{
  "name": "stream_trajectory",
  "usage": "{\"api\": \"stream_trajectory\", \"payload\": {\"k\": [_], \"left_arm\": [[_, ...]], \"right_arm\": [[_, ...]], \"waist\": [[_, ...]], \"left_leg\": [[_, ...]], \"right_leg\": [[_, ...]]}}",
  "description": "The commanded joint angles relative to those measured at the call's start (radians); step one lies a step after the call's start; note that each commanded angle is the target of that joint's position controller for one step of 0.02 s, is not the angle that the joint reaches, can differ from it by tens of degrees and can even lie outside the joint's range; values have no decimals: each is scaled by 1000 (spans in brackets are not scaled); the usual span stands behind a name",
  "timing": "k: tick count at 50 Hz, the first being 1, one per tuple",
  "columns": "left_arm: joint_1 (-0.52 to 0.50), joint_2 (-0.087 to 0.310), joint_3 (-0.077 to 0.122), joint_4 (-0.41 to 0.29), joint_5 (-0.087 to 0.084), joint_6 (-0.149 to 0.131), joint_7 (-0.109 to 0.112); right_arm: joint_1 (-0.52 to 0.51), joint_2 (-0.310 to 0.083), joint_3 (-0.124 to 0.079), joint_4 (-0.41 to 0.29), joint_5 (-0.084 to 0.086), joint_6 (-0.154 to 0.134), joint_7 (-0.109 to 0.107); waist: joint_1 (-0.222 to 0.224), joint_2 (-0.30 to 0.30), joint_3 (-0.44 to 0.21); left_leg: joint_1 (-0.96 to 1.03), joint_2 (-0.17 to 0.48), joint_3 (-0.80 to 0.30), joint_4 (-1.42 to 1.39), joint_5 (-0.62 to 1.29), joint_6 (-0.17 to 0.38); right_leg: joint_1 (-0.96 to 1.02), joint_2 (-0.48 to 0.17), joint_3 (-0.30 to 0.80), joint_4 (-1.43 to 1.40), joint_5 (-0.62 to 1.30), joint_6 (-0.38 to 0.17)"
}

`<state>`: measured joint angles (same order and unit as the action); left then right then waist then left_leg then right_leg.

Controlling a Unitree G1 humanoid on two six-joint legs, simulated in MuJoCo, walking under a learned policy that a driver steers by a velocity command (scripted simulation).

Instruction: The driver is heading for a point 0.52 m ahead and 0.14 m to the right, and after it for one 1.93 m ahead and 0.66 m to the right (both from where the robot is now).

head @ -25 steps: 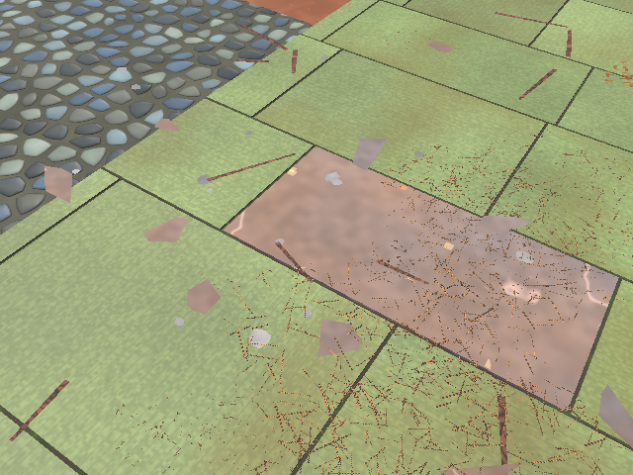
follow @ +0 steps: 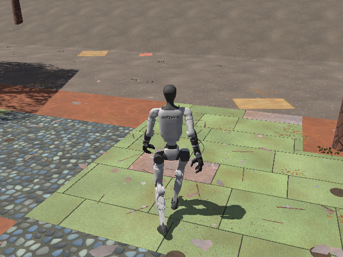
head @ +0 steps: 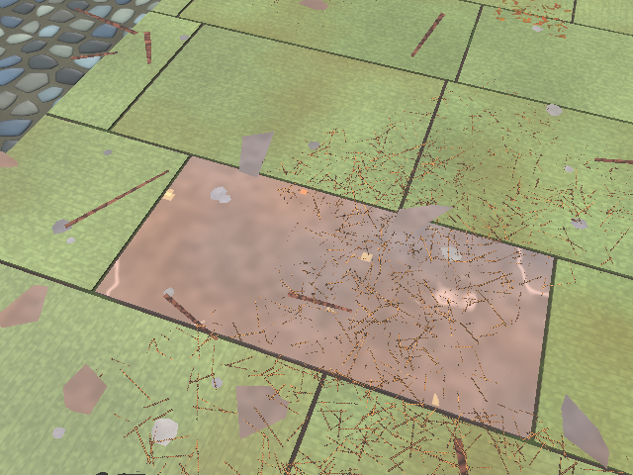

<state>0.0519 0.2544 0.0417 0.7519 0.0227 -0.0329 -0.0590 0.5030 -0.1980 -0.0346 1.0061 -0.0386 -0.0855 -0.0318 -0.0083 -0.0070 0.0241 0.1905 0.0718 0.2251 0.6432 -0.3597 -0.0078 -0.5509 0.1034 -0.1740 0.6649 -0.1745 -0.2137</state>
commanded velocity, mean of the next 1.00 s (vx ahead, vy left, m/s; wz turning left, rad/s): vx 0.57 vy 0.00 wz -0.71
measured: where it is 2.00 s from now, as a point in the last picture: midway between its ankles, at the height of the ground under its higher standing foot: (386, 365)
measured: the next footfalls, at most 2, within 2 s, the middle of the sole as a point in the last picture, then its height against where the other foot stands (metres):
left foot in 0.42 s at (300, 390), level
right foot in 0.82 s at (443, 368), level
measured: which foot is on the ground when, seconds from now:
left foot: down 0.00-0.00, up 0.02-0.40, down 0.42-0.82, up 0.84-1.00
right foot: down 0.00-0.40, up 0.42-0.80, down 0.82-1.00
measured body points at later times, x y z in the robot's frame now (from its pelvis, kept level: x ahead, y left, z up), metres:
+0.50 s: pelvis +0.45 -0.03 +0.02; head +0.50 -0.04 +0.47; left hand +0.60 +0.25 -0.10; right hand +0.55 -0.33 -0.05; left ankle +0.60 +0.05 -0.70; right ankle +0.22 -0.03 -0.58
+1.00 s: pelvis +0.63 -0.14 +0.03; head +0.65 -0.17 +0.48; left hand +0.91 -0.05 -0.07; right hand +0.53 -0.39 -0.10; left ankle +0.69 +0.00 -0.64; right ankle +0.66 -0.25 -0.70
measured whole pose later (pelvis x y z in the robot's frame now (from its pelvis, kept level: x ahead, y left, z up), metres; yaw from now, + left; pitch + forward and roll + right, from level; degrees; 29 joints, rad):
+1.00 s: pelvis +0.63 -0.14 +0.03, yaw -41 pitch +0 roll +1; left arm 0.16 0.22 0.01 0.69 0.02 0.01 0.01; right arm 0.23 -0.25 -0.01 0.76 -0.02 0.04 -0.01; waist -0.02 0.01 0.08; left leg -0.42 0.04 0.02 1.03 -0.50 -0.02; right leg -0.40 0.07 0.01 0.50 -0.11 -0.08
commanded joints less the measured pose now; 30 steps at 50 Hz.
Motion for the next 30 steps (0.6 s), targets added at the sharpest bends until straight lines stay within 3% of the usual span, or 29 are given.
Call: {"api": "stream_trajectory", "payload": {"k": [1, 2, 3, 4, 6, 7, 8, 10, 12, 15, 17, 18, 19, 20, 21, 22, 23, 24, 25, 26, 27, 30], "left_arm": [[339, 332, 112, 40, 4, 23, 26], [352, 286, 108, 48, 1, 22, 36], [351, 234, 98, 77, -4, 13, 47], [321, 190, 85, 84, -1, 2, 53], [257, 149, 63, 68, -9, -19, 63], [261, 145, 57, 63, -20, -30, 62], [271, 155, 57, 60, -27, -41, 59], [303, 174, 59, 54, -26, -51, 57], [343, 182, 65, 52, -22, -51, 52], [412, 212, 77, 58, -33, -50, 52], [390, 229, 82, 50, -37, -48, 62], [372, 248, 86, 44, -36, -49, 66], [359, 282, 93, 41, -26, -48, 66], [307, 303, 99, 31, -25, -52, 61], [276, 207, 75, 3, -29, -61, 57], [414, 27, 34, -43, -90, -52, 74], [407, 171, 47, -46, -50, -29, 91], [302, 202, 59, -45, -26, -16, 88], [248, 191, 58, -47, -10, -3, 77], [218, 173, 59, -55, 0, 11, 61], [204, 147, 56, -69, 9, 33, 44], [177, 87, 36, -130, 17, 65, 19]], "right_arm": [[-131, -143, -26, -230, 31, -54, 30], [-275, -174, -24, -261, 18, -71, 29], [-273, -161, -15, -271, 20, -83, 30], [-289, -144, -9, -279, 6, -75, 30], [-243, -122, 1, -273, -36, -28, 36], [-247, -118, 3, -284, -44, -7, 41], [-291, -114, 7, -309, -46, 6, 45], [-451, -115, 19, -386, -33, 11, 53], [-550, -107, 29, -420, -18, 7, 62], [-613, -121, 33, -450, 1, 1, 66], [-601, -142, 29, -461, 5, 0, 59], [-541, -170, 18, -446, 6, -1, 50], [-422, -222, -3, -416, 8, -5, 34], [-242, -258, -19, -377, 12, -14, 15], [-44, -319, -40, -345, -13, -21, -7], [-36, -387, -53, -347, -64, -25, -4], [-74, -352, -64, -357, -25, -8, 12], [-162, -234, -34, -369, -11, -3, 14], [-204, -156, -12, -352, -9, -2, 17], [-201, -138, -5, -338, -11, 0, 13], [-188, -140, -4, -318, -1, -1, 8], [-218, -169, -12, -290, 25, -20, 20]], "waist": [[117, -177, -317], [155, -5, -215], [104, 66, -96], [47, 125, -35], [-33, 106, 19], [-43, 84, 30], [-39, 68, 56], [-2, 32, 116], [44, 0, 118], [100, -40, 55], [81, -43, 24], [50, -45, -26], [-7, -46, -106], [-114, -51, -181], [-185, -19, -296], [-72, 317, -456], [-76, 255, -561], [-74, 172, -404], [-62, 99, -252], [-52, 109, -183], [-42, 137, -118], [29, 139, -46]], "left_leg": [[-994, -139, -241, 1042, -50, 10], [-1082, -62, -328, 1007, 46, 33], [-1046, -17, -323, 897, 81, 39], [-972, 27, -321, 784, 78, 30], [-869, 60, -310, 699, 36, -6], [-860, 71, -296, 655, 9, -24], [-857, 78, -270, 588, 15, -39], [-842, 69, -220, 395, 149, -63], [-770, 35, -208, 187, 337, -62], [-720, -25, -203, 17, 468, -30], [-633, -53, -222, -99, 447, -8], [-523, -85, -225, -129, 403, 1], [-382, -112, -234, -124, 335, 11], [-186, -84, -242, -166, 359, 18], [73, 74, -350, -120, 284, 41], [370, 498, -812, -117, 703, 159], [318, 465, -922, -124, 703, 205], [156, 390, -716, -154, 715, 176], [22, 328, -571, -171, 748, 151], [-48, 289, -481, -198, 751, 134], [-146, 268, -417, -240, 762, 134], [-327, 273, -313, -327, 842, 151]], "right_leg": [[996, -363, 1025, -356, -457, -293], [935, -349, 965, -414, -363, -243], [758, -332, 862, -440, -250, -200], [602, -279, 753, -451, -154, -153], [388, -188, 608, -456, -65, -130], [326, -162, 580, -462, -63, -133], [254, -141, 554, -483, -50, -133], [157, -110, 540, -536, 33, -120], [158, -78, 517, -524, 190, -77], [339, -110, 545, -476, 459, -35], [427, -122, 551, -405, 582, -3], [457, -120, 555, -322, 723, 23], [482, -112, 557, -149, 854, 58], [425, -76, 547, 79, 832, 88], [275, -30, 505, 364, 559, 112], [-60, 108, 345, 743, -461, 153], [-97, 23, 301, 837, -390, 140], [-116, -39, 278, 775, -279, 145], [-143, -72, 258, 726, -231, 157], [-164, -100, 255, 696, -222, 169], [-151, -113, 245, 680, -230, 184], [-103, -128, 240, 531, -197, 198]]}}
Keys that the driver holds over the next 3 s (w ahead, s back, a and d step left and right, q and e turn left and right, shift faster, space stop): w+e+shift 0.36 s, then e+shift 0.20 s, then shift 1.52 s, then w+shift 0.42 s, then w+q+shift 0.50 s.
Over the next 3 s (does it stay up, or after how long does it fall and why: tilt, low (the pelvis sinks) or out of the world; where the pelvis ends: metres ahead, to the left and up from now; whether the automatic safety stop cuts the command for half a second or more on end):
stays up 1.07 -0.51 0.01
